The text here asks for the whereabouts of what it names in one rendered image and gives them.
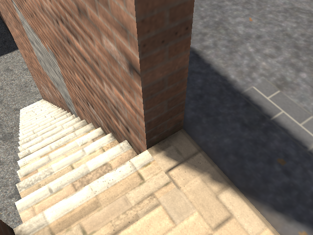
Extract stairs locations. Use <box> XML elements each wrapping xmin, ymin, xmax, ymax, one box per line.
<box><xmin>15</xmin><ymin>99</ymin><xmax>138</xmax><ymax>223</ymax></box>

